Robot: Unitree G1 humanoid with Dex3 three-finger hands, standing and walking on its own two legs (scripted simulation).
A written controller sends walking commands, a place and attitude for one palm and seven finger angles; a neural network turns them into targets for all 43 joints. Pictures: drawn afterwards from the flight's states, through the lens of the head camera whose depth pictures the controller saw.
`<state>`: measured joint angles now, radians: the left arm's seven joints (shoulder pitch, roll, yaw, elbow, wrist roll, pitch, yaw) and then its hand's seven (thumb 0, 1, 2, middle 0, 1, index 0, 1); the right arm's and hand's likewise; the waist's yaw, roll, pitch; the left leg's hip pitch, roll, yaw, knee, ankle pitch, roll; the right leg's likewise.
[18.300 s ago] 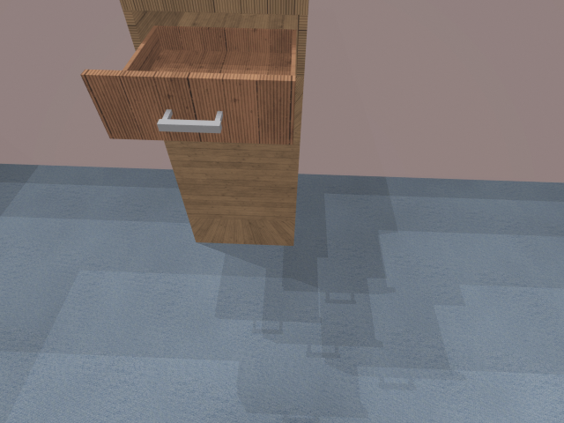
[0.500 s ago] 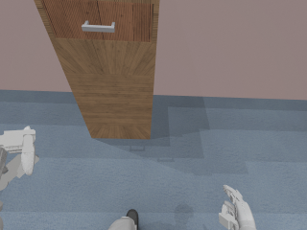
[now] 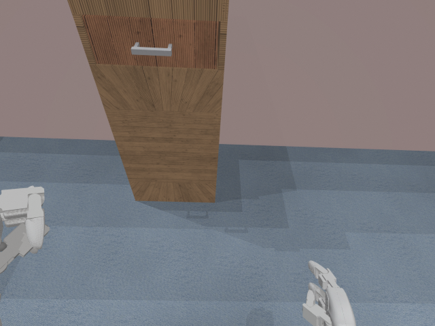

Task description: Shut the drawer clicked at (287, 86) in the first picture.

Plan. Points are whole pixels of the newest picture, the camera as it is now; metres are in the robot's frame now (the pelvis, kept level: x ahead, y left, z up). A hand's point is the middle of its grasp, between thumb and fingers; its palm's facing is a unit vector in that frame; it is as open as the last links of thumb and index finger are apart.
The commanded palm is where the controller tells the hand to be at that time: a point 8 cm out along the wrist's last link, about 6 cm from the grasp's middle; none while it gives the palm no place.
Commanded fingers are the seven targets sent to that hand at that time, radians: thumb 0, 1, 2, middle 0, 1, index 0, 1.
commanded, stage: stop stepping back and stand still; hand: left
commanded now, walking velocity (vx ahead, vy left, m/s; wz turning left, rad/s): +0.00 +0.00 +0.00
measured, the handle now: (152, 48) +0.83 +0.23 +0.11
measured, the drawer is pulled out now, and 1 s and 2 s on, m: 0.00 0.00 0.00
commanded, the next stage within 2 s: let the arm hang, fingers relaxed in 0.56 s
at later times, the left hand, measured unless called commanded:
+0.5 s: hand (10, 265) +0.16 +0.24 +0.18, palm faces +0.37 -0.82 -0.45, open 3.3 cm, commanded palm +0.10 +0.29 +0.18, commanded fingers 0.00 0.90 0.90 -1.40 -1.60 -1.40 -1.60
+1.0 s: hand out of the picture -0.01 +0.20 -0.18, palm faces +0.03 -0.98 -0.20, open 3.3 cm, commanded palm none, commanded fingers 0.00 0.90 0.90 -0.68 -0.82 -0.68 -0.82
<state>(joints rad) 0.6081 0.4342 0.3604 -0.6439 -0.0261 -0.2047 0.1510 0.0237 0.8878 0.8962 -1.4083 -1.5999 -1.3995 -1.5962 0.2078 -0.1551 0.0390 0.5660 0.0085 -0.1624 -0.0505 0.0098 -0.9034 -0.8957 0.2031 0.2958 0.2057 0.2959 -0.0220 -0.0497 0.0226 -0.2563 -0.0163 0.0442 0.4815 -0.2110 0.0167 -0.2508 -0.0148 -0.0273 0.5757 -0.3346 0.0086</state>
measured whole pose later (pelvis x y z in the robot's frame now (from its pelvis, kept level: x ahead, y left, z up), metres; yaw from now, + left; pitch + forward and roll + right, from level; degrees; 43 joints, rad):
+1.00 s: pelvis -0.05 +0.01 -0.01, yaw +2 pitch -2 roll -1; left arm 0.28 0.22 0.02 0.85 0.03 0.06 0.02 0.02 0.90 0.89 -1.03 -1.23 -1.02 -1.23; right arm 0.24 -0.25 0.00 0.92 -0.03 0.02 0.00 0.00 -0.91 -0.90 0.20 0.30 0.21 0.30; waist -0.01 -0.04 0.09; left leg -0.35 -0.03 -0.04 0.60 -0.22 0.02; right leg -0.32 -0.01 -0.08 0.57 -0.23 -0.02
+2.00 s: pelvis -0.01 -0.01 +0.01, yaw +2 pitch -2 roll +0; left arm 0.17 0.20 0.01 1.15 0.01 -0.01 0.02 0.01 0.90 0.90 -0.20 -0.30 -0.20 -0.30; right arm 0.20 -0.21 0.00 1.12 -0.02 0.01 -0.03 0.00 -0.91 -0.90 0.20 0.30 0.20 0.30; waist 0.00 0.03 0.07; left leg -0.17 0.00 -0.04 0.39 -0.19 -0.01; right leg -0.16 0.02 -0.06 0.39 -0.20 -0.04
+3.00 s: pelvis +0.00 -0.02 +0.01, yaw +0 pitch -2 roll +0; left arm 0.22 0.17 0.01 1.15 0.01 -0.01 0.02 0.01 0.90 0.90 -0.20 -0.30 -0.20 -0.30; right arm 0.25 -0.18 0.00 1.14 -0.01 0.01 -0.04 0.00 -0.91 -0.90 0.20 0.30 0.20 0.30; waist 0.00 0.03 0.06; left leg -0.14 0.02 -0.02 0.38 -0.21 -0.03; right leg -0.13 0.04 -0.05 0.37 -0.21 -0.06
